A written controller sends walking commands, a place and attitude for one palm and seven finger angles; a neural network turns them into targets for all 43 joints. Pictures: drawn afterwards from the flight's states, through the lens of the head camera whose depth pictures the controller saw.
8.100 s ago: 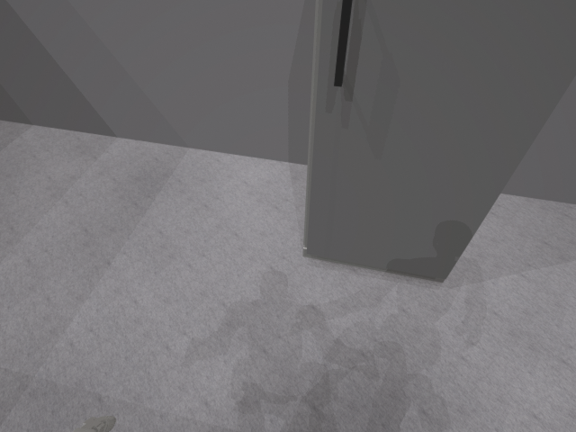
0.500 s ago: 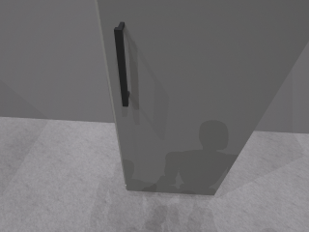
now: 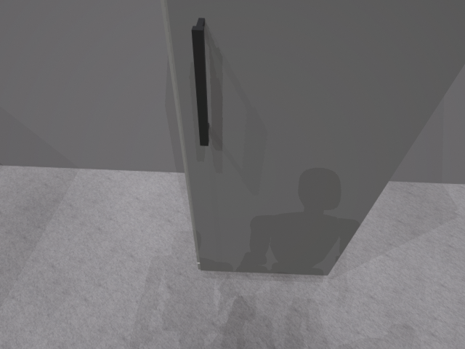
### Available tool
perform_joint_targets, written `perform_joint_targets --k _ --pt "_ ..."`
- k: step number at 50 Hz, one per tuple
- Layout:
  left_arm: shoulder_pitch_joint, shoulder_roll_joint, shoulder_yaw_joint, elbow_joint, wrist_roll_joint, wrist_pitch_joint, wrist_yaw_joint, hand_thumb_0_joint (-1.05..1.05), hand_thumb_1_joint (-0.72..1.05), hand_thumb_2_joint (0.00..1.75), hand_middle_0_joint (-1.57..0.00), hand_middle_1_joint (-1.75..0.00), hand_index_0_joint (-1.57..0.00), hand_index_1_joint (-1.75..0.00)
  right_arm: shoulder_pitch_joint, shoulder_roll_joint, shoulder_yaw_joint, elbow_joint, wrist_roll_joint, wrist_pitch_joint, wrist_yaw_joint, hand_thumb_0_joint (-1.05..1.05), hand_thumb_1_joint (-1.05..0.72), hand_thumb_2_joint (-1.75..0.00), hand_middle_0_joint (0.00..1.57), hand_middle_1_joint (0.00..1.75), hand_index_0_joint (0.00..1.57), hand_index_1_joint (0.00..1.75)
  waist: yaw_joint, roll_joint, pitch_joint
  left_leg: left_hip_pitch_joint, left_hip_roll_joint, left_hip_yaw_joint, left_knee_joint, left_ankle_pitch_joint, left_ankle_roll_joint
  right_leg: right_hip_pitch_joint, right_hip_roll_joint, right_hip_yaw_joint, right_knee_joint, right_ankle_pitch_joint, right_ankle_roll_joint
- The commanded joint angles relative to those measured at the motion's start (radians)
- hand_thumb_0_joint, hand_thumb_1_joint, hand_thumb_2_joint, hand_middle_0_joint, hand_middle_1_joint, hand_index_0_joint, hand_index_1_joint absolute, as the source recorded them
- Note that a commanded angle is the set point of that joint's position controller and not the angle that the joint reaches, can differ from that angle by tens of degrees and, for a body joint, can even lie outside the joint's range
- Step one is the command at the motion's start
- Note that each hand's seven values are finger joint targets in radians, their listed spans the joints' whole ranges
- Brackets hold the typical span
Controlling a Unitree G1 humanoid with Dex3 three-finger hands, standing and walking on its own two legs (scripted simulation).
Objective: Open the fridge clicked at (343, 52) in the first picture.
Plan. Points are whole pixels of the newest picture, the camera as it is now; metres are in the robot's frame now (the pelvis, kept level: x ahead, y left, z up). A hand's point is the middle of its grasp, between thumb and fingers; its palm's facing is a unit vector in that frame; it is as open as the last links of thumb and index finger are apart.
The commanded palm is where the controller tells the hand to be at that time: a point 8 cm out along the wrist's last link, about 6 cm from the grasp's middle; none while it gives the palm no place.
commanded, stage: come to a stop and stand still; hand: left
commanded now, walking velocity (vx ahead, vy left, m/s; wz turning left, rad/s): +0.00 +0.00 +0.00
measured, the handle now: (202, 89) +0.52 +0.10 +0.20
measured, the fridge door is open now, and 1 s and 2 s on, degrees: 0 0 0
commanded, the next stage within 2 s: look again from close up in 0.08 s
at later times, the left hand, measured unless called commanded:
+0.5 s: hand out of the picture -0.05 +0.18 -0.18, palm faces +0.05 -0.98 -0.20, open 7.4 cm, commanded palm none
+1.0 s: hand out of the picture -0.06 +0.23 -0.19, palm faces +0.04 -0.97 -0.25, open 7.4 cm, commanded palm none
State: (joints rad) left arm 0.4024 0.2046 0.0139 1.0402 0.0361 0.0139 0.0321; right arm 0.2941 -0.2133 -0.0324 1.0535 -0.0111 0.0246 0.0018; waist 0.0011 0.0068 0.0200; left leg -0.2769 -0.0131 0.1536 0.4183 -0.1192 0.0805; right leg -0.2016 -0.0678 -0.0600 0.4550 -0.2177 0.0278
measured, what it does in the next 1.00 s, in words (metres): shifts its weight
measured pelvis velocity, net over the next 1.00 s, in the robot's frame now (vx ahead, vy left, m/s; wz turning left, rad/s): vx -0.05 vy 0.02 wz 0.01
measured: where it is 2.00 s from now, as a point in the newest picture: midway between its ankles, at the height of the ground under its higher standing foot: outside the picture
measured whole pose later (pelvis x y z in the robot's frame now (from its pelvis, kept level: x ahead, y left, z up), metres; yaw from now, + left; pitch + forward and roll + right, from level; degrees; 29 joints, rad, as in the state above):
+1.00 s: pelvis -0.05 +0.02 -0.01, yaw +1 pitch -4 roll -3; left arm 0.32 0.24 0.05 1.08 0.03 0.05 0.03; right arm 0.26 -0.26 -0.07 1.04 -0.01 0.02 0.00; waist -0.01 0.00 0.03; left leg -0.34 -0.02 0.05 0.64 -0.31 0.04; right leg -0.31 -0.04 -0.01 0.55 -0.23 0.03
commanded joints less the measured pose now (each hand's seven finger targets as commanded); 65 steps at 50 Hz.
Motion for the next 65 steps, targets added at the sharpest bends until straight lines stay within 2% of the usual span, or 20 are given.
perform_joint_targets --k 1,7,15,22,29,39,41,43,45,47,48,49,50,51,53,55,58,62,64,65 --pt "0.058 0.115 0.017 -0.025 -0.002 -0.022 0.007 0.0 0.9 0.9 -0.2 -0.3 -0.2 -0.3 0.005 -0.134 -0.031 -0.045 0.0 -0.027 -0.012 0.0 -0.9 -0.9 0.2 0.3 0.2 0.3 0.0 -0.01 0.059 -0.005 0.139 -0.208 -0.168 -0.35 -0.052 -0.088 -0.04 0.078 -0.117 -0.185 -0.059" --pt "0.079 0.101 0.018 0.0 0.0 -0.019 0.007 0.0 0.9 0.9 -0.2 -0.3 -0.2 -0.3 0.004 -0.132 -0.033 -0.027 -0.001 -0.025 -0.016 0.0 -0.9 -0.9 0.2 0.3 0.2 0.3 0.003 0.021 0.078 -0.024 0.144 -0.223 -0.198 -0.397 -0.057 -0.099 -0.022 0.071 -0.094 -0.19 -0.056" --pt "0.069 0.099 0.017 0.002 -0.002 -0.026 0.006 0.0 0.9 0.9 -0.2 -0.3 -0.2 -0.3 0.003 -0.115 -0.032 -0.019 0.001 -0.025 -0.015 0.0 -0.9 -0.9 0.2 0.3 0.2 0.3 -0.003 -0.027 0.067 0.016 0.129 -0.212 -0.149 -0.344 -0.057 -0.14 -0.033 0.109 -0.126 -0.218 -0.057" --pt "0.095 0.079 0.02 0.013 0.002 -0.016 0.005 0.0 0.9 0.9 -0.2 -0.3 -0.2 -0.3 -0.024 -0.132 -0.036 -0.02 -0.002 -0.026 -0.017 0.0 -0.9 -0.9 0.2 0.3 0.2 0.3 0.016 0.037 0.061 -0.042 0.148 -0.244 -0.227 -0.436 -0.063 -0.077 0.0 0.068 -0.049 -0.154 -0.049" --pt "0.053 0.107 0.023 0.001 -0.001 -0.021 0.003 0.0 0.9 0.9 -0.2 -0.3 -0.2 -0.3 -0.021 -0.131 -0.037 -0.02 -0.002 -0.022 -0.015 0.0 -0.9 -0.9 0.2 0.3 0.2 0.3 -0.002 -0.013 0.076 0.008 0.123 -0.228 -0.175 -0.389 -0.064 -0.156 -0.021 0.124 -0.114 -0.247 -0.058" --pt "0.071 0.135 0.04 0.011 0.002 -0.003 -0.008 0.0 0.9 0.9 -0.2 -0.3 -0.2 -0.3 -0.069 -0.178 -0.051 -0.029 -0.005 -0.013 -0.017 0.0 -0.9 -0.9 0.2 0.3 0.2 0.3 0.022 0.012 0.062 -0.049 0.114 -0.215 -0.197 -0.484 -0.076 -0.107 0.014 0.088 -0.054 -0.243 -0.061" --pt "0.067 0.148 0.045 0.007 0.003 -0.002 -0.01 0.0 0.9 0.9 -0.2 -0.3 -0.2 -0.3 -0.073 -0.174 -0.052 -0.035 -0.004 -0.01 -0.017 0.0 -0.9 -0.9 0.2 0.3 0.2 0.3 0.023 -0.038 0.051 -0.045 0.091 -0.187 -0.143 -0.456 -0.076 -0.112 -0.003 0.116 -0.09 -0.271 -0.073" --pt "-0.005 0.185 0.055 -0.012 0.002 0.0 -0.008 0.0 0.9 0.9 -0.2 -0.3 -0.2 -0.3 -0.037 -0.161 -0.058 -0.032 -0.006 0.003 -0.018 0.0 -0.9 -0.9 0.2 0.3 0.2 0.3 -0.014 -0.157 0.047 0.093 0.02 -0.122 0.097 -0.329 -0.085 -0.29 -0.079 0.208 -0.23 -0.417 -0.107" --pt "-0.21 0.245 0.074 -0.073 0.0 -0.001 0.003 0.0 0.9 0.9 -0.2 -0.3 -0.2 -0.3 0.079 -0.16 -0.081 -0.008 -0.003 0.014 -0.02 0.0 -0.9 -0.9 0.2 0.3 0.2 0.3 -0.102 -0.246 0.026 0.252 -0.007 -0.121 0.456 -0.23 -0.074 -0.512 -0.179 0.283 -0.346 -0.487 -0.152" --pt "-0.366 0.261 0.081 -0.124 0.002 -0.011 0.012 0.0 0.9 0.9 -0.2 -0.3 -0.2 -0.3 0.167 -0.163 -0.081 0.004 0.008 -0.01 -0.017 0.0 -0.9 -0.9 0.2 0.3 0.2 0.3 -0.151 -0.187 0.056 0.235 0.067 -0.216 0.359 -0.294 -0.051 -0.499 -0.179 0.232 -0.224 -0.365 -0.128" --pt "-0.327 0.244 0.074 -0.114 -0.003 -0.009 0.009 0.0 0.9 0.9 -0.2 -0.3 -0.2 -0.3 0.156 -0.163 -0.066 -0.004 0.006 -0.023 -0.015 0.0 -0.9 -0.9 0.2 0.3 0.2 0.3 -0.12 -0.075 0.094 0.168 0.078 -0.228 0.137 -0.321 -0.054 -0.434 -0.126 0.198 -0.085 -0.352 -0.104" --pt "-0.236 0.2 0.063 -0.094 -0.013 -0.002 0.001 0.0 0.9 0.9 -0.2 -0.3 -0.2 -0.3 0.106 -0.196 -0.057 -0.026 -0.009 -0.04 -0.02 0.0 -0.9 -0.9 0.2 0.3 0.2 0.3 -0.066 0.158 0.126 0.048 0.148 -0.387 -0.132 -0.462 -0.048 -0.376 -0.009 0.141 0.116 -0.324 -0.074" --pt "-0.182 0.177 0.064 -0.089 -0.02 -0.001 -0.012 0.0 0.9 0.9 -0.2 -0.3 -0.2 -0.3 0.01 -0.26 -0.055 -0.066 -0.015 -0.051 -0.032 0.0 -0.9 -0.9 0.2 0.3 0.2 0.3 -0.01 0.322 0.161 -0.128 0.258 -0.546 -0.301 -0.586 -0.005 -0.253 0.053 0.067 0.259 -0.218 -0.028" --pt "-0.12 0.191 0.073 -0.047 -0.01 0.012 -0.011 0.0 0.9 0.9 -0.2 -0.3 -0.2 -0.3 -0.077 -0.272 -0.053 -0.074 -0.019 -0.05 -0.029 0.0 -0.9 -0.9 0.2 0.3 0.2 0.3 0.029 0.307 0.104 -0.249 0.299 -0.581 -0.376 -0.74 0.017 -0.116 0.045 0.113 0.395 -0.2 -0.041" --pt "-0.061 0.207 0.081 -0.015 -0.003 0.026 -0.016 0.0 0.9 0.9 -0.2 -0.3 -0.2 -0.3 -0.153 -0.291 -0.052 -0.092 -0.013 -0.048 -0.034 0.0 -0.9 -0.9 0.2 0.3 0.2 0.3 0.065 0.155 0.084 -0.277 0.285 -0.529 -0.381 -0.69 0.026 -0.083 0.05 0.12 0.534 -0.177 -0.04" --pt "-0.074 0.198 0.068 -0.014 -0.005 0.017 -0.018 0.0 0.9 0.9 -0.2 -0.3 -0.2 -0.3 -0.145 -0.29 -0.051 -0.082 -0.01 -0.049 -0.034 0.0 -0.9 -0.9 0.2 0.3 0.2 0.3 0.056 0.039 0.083 -0.158 0.262 -0.459 -0.343 -0.566 0.04 -0.123 0.031 0.101 0.454 -0.173 -0.038" --pt "-0.098 0.193 0.053 -0.023 -0.009 0.017 -0.018 0.0 0.9 0.9 -0.2 -0.3 -0.2 -0.3 -0.082 -0.284 -0.053 -0.049 -0.011 -0.038 -0.032 0.0 -0.9 -0.9 0.2 0.3 0.2 0.3 0.015 0.086 0.038 0.007 0.245 -0.419 -0.354 -0.509 0.022 -0.063 0.042 0.05 0.241 -0.233 -0.048" --pt "-0.044 0.213 0.054 -0.004 -0.015 0.015 -0.014 0.0 0.9 0.9 -0.2 -0.3 -0.2 -0.3 -0.066 -0.296 -0.059 -0.034 -0.009 -0.023 -0.024 0.0 -0.9 -0.9 0.2 0.3 0.2 0.3 0.024 0.082 0.043 0.015 0.196 -0.335 -0.372 -0.418 -0.071 0.118 0.063 0.02 -0.091 -0.154 -0.075" --pt "-0.025 0.245 0.058 0.0 -0.011 0.008 -0.009 0.0 0.9 0.9 -0.2 -0.3 -0.2 -0.3 -0.07 -0.273 -0.055 -0.03 -0.003 -0.017 -0.019 0.0 -0.9 -0.9 0.2 0.3 0.2 0.3 0.02 0.017 0.048 -0.001 0.117 -0.237 -0.304 -0.33 -0.15 0.165 0.008 0.078 -0.217 -0.135 -0.102" --pt "-0.049 0.264 0.055 -0.012 -0.009 0.0 -0.004 0.0 0.9 0.9 -0.2 -0.3 -0.2 -0.3 -0.063 -0.244 -0.049 -0.029 0.001 -0.02 -0.017 0.0 -0.9 -0.9 0.2 0.3 0.2 0.3 0.004 -0.026 0.023 0.044 0.084 -0.202 -0.223 -0.225 -0.152 0.124 -0.056 0.147 -0.236 -0.135 -0.125"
